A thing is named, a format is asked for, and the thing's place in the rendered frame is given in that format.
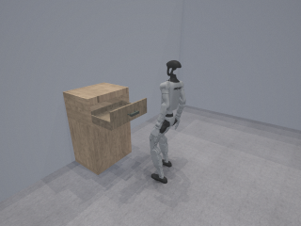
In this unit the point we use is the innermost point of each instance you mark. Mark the robot left forearm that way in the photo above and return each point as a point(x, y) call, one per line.
point(162, 116)

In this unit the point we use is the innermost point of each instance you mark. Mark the left robot shin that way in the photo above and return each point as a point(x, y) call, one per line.
point(157, 162)

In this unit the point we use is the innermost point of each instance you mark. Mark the handle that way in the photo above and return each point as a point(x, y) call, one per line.
point(133, 114)

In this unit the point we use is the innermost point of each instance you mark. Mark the robot right upper arm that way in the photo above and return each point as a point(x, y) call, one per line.
point(182, 100)

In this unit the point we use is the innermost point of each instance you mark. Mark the cabinet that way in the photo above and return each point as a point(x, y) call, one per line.
point(96, 148)

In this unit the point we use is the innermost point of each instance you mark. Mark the drawer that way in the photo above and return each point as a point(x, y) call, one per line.
point(113, 116)

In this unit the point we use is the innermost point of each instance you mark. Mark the robot right forearm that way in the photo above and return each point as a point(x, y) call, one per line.
point(179, 110)

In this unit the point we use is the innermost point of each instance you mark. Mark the robot left upper arm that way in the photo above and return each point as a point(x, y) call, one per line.
point(164, 87)

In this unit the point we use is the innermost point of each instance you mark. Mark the right robot hand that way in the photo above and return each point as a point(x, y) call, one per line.
point(177, 123)

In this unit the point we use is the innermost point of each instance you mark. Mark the left robot foot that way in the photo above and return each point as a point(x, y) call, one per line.
point(157, 178)

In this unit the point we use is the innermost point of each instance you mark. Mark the left robot hand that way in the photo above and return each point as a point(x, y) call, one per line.
point(154, 133)

